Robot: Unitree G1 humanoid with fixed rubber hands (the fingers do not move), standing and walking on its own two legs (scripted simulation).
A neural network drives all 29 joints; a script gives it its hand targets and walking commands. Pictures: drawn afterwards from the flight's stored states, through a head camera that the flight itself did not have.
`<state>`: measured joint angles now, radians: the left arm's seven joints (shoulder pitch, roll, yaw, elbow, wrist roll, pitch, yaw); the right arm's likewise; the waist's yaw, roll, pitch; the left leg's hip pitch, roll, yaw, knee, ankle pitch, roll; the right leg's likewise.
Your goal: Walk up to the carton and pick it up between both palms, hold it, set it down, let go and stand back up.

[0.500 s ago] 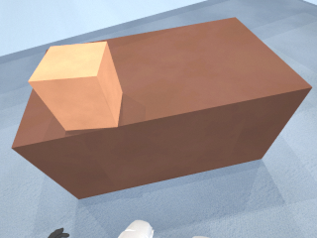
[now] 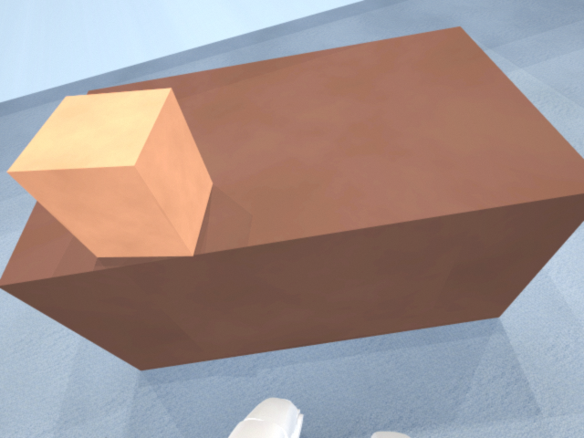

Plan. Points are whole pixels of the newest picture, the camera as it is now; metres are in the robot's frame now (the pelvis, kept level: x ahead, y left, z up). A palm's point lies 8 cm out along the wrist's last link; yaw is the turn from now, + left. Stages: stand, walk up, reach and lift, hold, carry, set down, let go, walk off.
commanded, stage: walk up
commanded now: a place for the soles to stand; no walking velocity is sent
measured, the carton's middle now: (131, 178) +0.55 +0.36 +0.02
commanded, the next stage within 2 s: none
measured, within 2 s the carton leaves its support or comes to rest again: neither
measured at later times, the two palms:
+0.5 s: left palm out of the picture +0.09 +0.43 -0.08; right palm out of the picture +0.12 -0.21 -0.10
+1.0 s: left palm out of the picture +0.04 +0.41 -0.07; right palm out of the picture +0.11 -0.24 -0.11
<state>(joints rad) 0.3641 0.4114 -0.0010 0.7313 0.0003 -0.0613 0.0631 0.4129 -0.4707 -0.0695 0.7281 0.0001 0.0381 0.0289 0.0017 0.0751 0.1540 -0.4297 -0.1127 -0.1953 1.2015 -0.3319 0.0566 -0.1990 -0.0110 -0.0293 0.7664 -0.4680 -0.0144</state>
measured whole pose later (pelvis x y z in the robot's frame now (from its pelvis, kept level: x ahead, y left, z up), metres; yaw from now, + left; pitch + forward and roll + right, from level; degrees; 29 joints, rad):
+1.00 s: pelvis +0.00 +0.09 -0.01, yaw +8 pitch -6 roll +2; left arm 0.29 0.41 0.00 0.73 0.00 -0.02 0.00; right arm 0.33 -0.47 -0.07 0.73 0.00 0.01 -0.02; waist -0.01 0.04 0.17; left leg -0.35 -0.06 -0.16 0.99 -0.53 0.01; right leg -0.35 -0.04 -0.04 0.82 -0.37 -0.03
